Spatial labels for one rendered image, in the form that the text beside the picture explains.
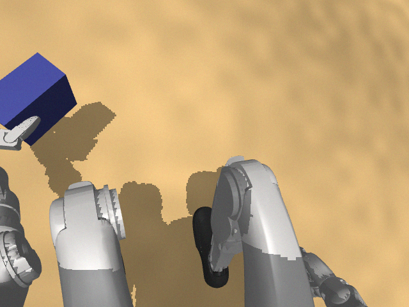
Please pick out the carton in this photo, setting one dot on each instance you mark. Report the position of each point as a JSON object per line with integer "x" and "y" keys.
{"x": 35, "y": 88}

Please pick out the right robot foot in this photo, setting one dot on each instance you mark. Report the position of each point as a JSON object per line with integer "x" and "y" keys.
{"x": 203, "y": 236}

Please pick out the left robot hand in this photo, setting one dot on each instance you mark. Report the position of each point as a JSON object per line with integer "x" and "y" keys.
{"x": 12, "y": 139}

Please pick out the right robot arm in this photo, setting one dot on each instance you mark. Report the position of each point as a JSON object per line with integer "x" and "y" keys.
{"x": 336, "y": 292}

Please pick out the right robot hand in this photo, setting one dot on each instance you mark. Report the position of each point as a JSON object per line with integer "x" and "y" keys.
{"x": 317, "y": 271}

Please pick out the left robot arm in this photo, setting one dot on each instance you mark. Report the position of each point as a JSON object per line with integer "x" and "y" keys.
{"x": 19, "y": 263}

